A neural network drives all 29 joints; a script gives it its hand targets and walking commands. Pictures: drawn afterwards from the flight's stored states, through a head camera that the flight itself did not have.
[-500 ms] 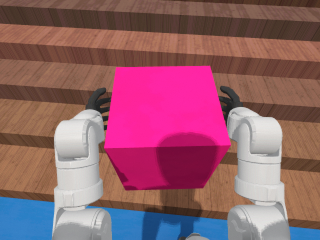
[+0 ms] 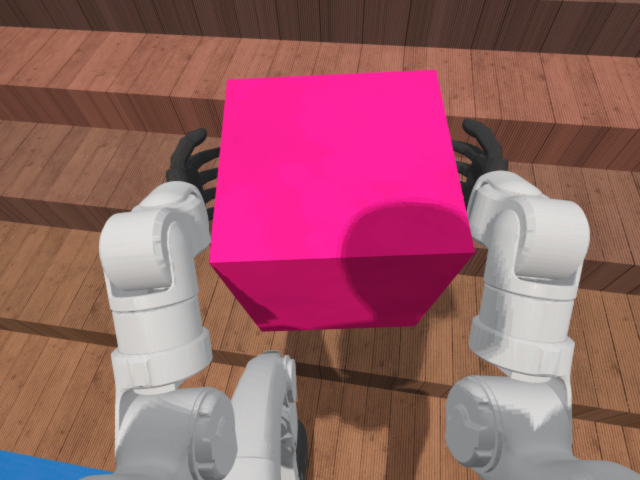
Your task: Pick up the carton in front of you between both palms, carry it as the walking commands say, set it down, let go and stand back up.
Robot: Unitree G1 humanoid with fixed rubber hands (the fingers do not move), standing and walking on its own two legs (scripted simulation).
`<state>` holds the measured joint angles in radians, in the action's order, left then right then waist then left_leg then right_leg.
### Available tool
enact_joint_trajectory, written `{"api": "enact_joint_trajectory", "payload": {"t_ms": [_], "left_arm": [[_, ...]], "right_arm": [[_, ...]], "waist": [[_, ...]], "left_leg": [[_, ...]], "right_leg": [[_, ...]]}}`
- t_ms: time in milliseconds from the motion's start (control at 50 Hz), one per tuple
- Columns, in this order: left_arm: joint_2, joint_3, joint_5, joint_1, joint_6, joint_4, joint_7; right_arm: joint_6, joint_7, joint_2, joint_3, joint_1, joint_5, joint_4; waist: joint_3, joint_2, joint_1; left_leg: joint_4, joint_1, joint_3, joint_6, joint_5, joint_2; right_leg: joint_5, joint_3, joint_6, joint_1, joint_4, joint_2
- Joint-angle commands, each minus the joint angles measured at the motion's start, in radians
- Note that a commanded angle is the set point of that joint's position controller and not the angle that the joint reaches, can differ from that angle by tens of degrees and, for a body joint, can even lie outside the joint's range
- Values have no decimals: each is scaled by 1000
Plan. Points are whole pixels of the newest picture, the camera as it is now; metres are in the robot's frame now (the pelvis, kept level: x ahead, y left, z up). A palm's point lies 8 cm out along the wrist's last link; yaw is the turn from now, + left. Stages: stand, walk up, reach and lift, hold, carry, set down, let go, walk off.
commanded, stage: carry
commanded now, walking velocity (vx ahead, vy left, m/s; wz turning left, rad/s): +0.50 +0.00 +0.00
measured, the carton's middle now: (335, 221) +0.40 +0.02 +0.08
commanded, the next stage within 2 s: none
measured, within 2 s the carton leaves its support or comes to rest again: neither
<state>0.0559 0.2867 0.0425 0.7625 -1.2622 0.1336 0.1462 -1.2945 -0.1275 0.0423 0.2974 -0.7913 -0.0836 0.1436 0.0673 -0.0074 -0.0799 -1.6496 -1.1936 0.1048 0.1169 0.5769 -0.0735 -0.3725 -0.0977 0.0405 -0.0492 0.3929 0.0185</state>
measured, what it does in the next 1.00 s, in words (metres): climbs: left foot 0.14 m higher, then right foot 0.14 m higher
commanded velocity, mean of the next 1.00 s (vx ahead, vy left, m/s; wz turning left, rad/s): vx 0.50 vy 0.00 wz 0.00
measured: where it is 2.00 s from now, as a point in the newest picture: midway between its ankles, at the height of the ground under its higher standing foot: outside the picture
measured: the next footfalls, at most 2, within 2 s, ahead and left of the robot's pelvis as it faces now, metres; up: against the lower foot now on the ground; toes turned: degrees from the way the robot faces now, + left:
left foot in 0.06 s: +0.28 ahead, +0.10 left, +0.14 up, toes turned +4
right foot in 0.50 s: +0.53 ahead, -0.06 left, +0.28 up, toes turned -3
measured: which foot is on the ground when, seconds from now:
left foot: up 0.00-0.04, down 0.06-0.56, up 0.58-0.96, down 0.98-1.00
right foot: down 0.00-0.06, up 0.08-0.48, down 0.50-0.98, up 1.00-1.00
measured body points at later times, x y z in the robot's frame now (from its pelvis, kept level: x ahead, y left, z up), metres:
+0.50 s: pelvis +0.37 +0.03 +0.16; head +0.38 +0.06 +0.61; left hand +0.76 +0.17 +0.35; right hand +0.76 -0.13 +0.37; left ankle +0.24 +0.10 -0.58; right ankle +0.53 -0.06 -0.39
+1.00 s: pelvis +0.69 +0.09 +0.31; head +0.72 +0.06 +0.76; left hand +1.08 +0.24 +0.49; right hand +1.09 -0.07 +0.47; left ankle +0.84 +0.19 -0.32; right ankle +0.51 -0.05 -0.41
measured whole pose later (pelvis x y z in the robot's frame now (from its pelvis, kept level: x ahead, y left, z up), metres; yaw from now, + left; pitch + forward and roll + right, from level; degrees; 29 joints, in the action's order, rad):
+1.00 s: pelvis +0.69 +0.09 +0.31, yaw +3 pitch +5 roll +4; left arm -0.02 0.34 0.06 0.94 -1.37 -0.18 0.13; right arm -1.36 -0.12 -0.02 0.29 -0.96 -0.11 -0.21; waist -0.03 0.00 0.03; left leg -1.12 -0.92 0.18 0.14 0.41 -0.01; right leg -0.22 -0.08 0.04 -0.02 0.46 0.14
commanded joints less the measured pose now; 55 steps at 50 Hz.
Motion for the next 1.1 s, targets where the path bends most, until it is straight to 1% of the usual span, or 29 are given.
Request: {"api": "enact_joint_trajectory", "payload": {"t_ms": [0, 20, 40, 60, 80, 100, 140, 220, 260, 320, 400, 440, 480, 520, 540, 560, 580, 600, 640, 680, 780, 820, 880, 920, 960, 980, 1000, 1020, 1080], "left_arm": [[939, -742, -449, 747, -31, 65, -263], [940, -744, -444, 756, -28, 70, -264], [931, -745, -441, 782, -27, 77, -266], [954, -755, -425, 783, -17, 76, -268], [948, -731, -403, 739, -14, 60, -264], [902, -697, -360, 681, -9, 40, -254], [899, -650, -308, 702, 3, 82, -235], [878, -626, -241, 621, 18, -2, -214], [864, -629, -215, 574, 25, -53, -212], [840, -629, -208, 592, 18, -104, -208], [778, -601, -201, 683, -19, -149, -178], [788, -598, -226, 735, -47, -187, -167], [826, -616, -291, 798, -78, -201, -168], [893, -622, -366, 876, -91, -217, -184], [966, -634, -417, 861, -87, -226, -200], [1017, -641, -450, 852, -81, -266, -210], [1032, -617, -472, 849, -69, -271, -224], [1063, -631, -488, 923, -55, -194, -234], [1155, -681, -583, 1162, -42, -84, -254], [1161, -689, -640, 1216, -44, -66, -260], [1075, -573, -549, 1031, -78, -176, -253], [1051, -545, -515, 992, -88, -224, -260], [1035, -502, -481, 967, -95, -259, -274], [1015, -479, -442, 954, -109, -269, -277], [1004, -469, -395, 930, -109, -266, -275], [999, -465, -359, 935, -100, -270, -270], [984, -448, -319, 842, -95, -283, -262], [940, -424, -273, 789, -85, -285, -250], [916, -403, -225, 839, -59, -210, -226]], "right_arm": [[8, 163, 863, -699, -599, 313, -64], [9, 169, 886, -723, -633, 337, -34], [14, 177, 918, -742, -652, 366, -18], [28, 192, 944, -767, -685, 400, 4], [41, 203, 971, -790, -675, 424, -23], [42, 216, 1034, -799, -662, 486, -12], [64, 237, 1105, -847, -787, 554, 69], [70, 255, 1129, -853, -787, 591, 40], [69, 260, 1118, -840, -783, 581, 11], [48, 276, 1072, -789, -775, 563, -67], [13, 300, 986, -685, -781, 547, -192], [-17, 298, 953, -631, -816, 530, -235], [-48, 280, 925, -573, -792, 493, -280], [-70, 261, 890, -504, -821, 448, -281], [-72, 250, 874, -491, -799, 414, -302], [-76, 247, 885, -472, -744, 366, -350], [-70, 243, 871, -416, -673, 334, -407], [-59, 238, 880, -397, -704, 314, -358], [-47, 219, 855, -387, -853, 286, -270], [-39, 193, 803, -382, -869, 271, -244], [-66, 165, 790, -403, -758, 232, -313], [-76, 164, 812, -417, -763, 235, -352], [-84, 160, 849, -448, -816, 260, -366], [-86, 162, 922, -481, -827, 315, -371], [-73, 176, 1016, -544, -875, 390, -317], [-59, 188, 1054, -579, -916, 425, -287], [-43, 201, 1084, -604, -905, 474, -287], [-31, 218, 1140, -612, -909, 520, -252], [11, 245, 1205, -679, -1108, 612, -60]], "waist": [[-497, 145, 79], [-609, 288, 189], [-749, 229, 339], [-805, 14, 341], [-1020, -421, 260], [-1103, -214, 221], [-845, -60, 171], [-677, -1, 191], [-609, 46, 182], [-564, -38, 234], [-376, -37, 148], [-364, -129, 83], [-499, -245, 10], [-673, -115, -106], [-686, -57, -160], [-673, 169, -4], [-826, 183, -58], [-810, 73, -52], [-563, -50, 26], [-463, -85, 6], [-479, 90, -79], [-412, 44, -75], [-335, 106, 3], [-502, 290, 106], [-693, 304, 307], [-795, 94, 275], [-900, -297, 230], [-955, -188, 205], [-695, -35, 145]], "left_leg": [[479, 590, 202, 21, -236, 151], [577, 878, 186, 15, -381, 187], [794, 1112, 149, 11, -532, 204], [1044, 1346, -165, 75, -779, 105], [1143, 1584, -828, 260, -1421, -262], [1071, 1548, -798, 277, -1244, -224], [1068, 1362, -670, 200, -900, -189], [1150, 1419, -493, 159, -778, -154], [1168, 1440, -450, 153, -957, -169], [1187, 1596, -456, 202, -947, -204], [1436, 1251, -260, 122, -674, -97], [1482, 984, -14, 100, -1119, -50], [1315, 1004, 24, 98, -1824, -84], [765, 1143, 53, -20, -2124, -31], [366, 1062, 6, -57, -1647, 25], [94, 680, -120, -96, -332, 144], [-249, 517, -271, -87, -291, 240], [-385, 374, -311, -57, -286, 196], [-300, 232, -282, -24, -310, 106], [-232, 169, -231, -3, -270, 80], [-345, -189, -95, 21, -42, 29], [-252, -337, -73, 11, 56, -9], [333, 186, 59, 8, -101, -23], [482, 712, 189, 38, -352, 134], [786, 1043, 172, 12, -485, 184], [974, 1293, -168, 98, -560, 74], [1160, 1477, -738, 252, -892, -223], [1141, 1405, -804, 293, -772, -209], [1130, 1222, -643, 179, -381, -177]], "right_leg": [[1626, -18, 138, -23, -63, 115], [1838, -11, 113, -73, 158, 147], [1781, -32, 65, -42, 492, 139], [849, 29, 15, -275, 885, 0], [46, 191, -40, -481, 1390, -232], [133, 342, 15, -441, 1523, -185], [136, 249, 29, -609, 1469, -88], [44, 168, 53, -882, 1372, -41], [-36, 94, 56, -956, 1294, -19], [-170, 52, 95, -1320, 1616, -12], [-112, -57, 86, -1147, 1283, 40], [30, -128, 113, -749, 1006, 7], [165, -191, 136, -458, 842, -74], [288, -178, 104, -196, 464, -167], [451, -1, 144, -60, 123, -104], [1414, 387, 255, 201, 260, 182], [1410, 697, 401, 331, 190, 270], [836, 778, 426, 294, 139, 286], [353, 660, 296, 125, 84, 246], [171, 529, 221, 88, 45, 231], [543, 441, 259, 405, -13, 286], [466, 374, 220, 470, -81, 266], [526, 127, 167, 55, -313, 157], [1447, -57, 138, -106, -143, 136], [1666, -94, 68, -30, 350, 131], [1009, 59, 13, -212, 714, 37], [98, 124, -60, -504, 1216, -158], [134, 300, -13, -542, 1452, -146], [141, 242, 51, -785, 1476, -33]]}}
